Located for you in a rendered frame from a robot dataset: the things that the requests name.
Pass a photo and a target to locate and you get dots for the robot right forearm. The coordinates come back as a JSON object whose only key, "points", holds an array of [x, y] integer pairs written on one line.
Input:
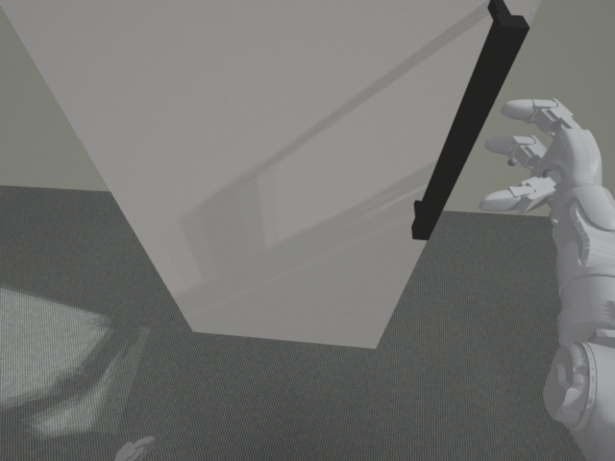
{"points": [[583, 221]]}

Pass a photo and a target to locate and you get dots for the robot right hand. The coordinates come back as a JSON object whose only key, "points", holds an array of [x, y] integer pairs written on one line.
{"points": [[573, 157]]}

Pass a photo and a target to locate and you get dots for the handle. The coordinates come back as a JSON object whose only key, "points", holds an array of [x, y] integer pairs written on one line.
{"points": [[498, 53]]}

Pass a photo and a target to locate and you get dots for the fridge door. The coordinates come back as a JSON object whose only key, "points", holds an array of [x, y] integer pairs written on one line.
{"points": [[266, 153]]}

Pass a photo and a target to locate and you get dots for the robot left hand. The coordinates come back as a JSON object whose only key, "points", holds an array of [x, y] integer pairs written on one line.
{"points": [[136, 451]]}

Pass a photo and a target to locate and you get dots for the right robot upper arm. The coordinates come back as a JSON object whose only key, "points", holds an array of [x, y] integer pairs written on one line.
{"points": [[580, 393]]}

